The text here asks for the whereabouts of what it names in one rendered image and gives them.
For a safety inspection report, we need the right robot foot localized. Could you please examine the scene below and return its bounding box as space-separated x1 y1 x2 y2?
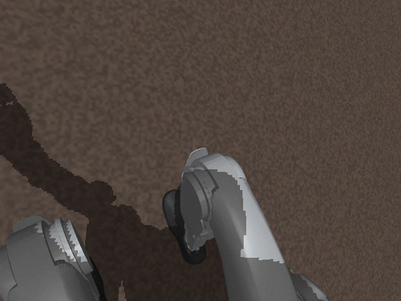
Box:
162 189 206 265

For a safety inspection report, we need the left robot foot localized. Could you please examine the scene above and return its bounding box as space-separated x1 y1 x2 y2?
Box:
90 258 107 301

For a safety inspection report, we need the right robot hand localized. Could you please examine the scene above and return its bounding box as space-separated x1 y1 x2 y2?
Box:
287 267 331 301

